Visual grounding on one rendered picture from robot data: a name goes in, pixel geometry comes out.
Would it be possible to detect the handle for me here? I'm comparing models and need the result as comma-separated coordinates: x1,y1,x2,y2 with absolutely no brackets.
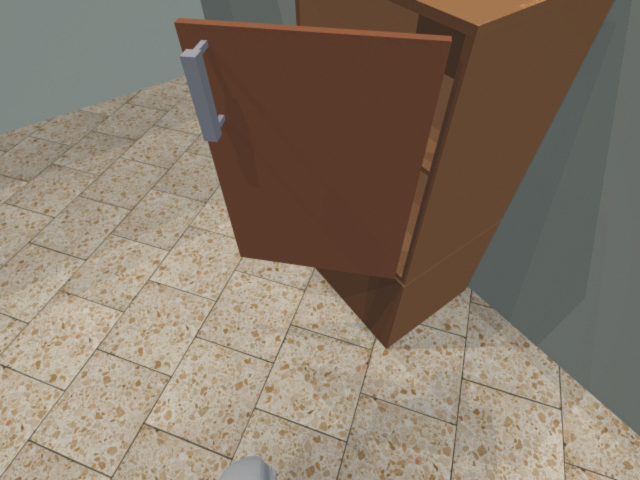
180,40,225,142

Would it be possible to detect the cupboard door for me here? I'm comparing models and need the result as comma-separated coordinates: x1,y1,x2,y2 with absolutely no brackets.
174,18,452,279

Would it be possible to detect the left robot thigh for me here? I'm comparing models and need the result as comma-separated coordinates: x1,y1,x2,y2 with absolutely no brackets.
219,459,277,480

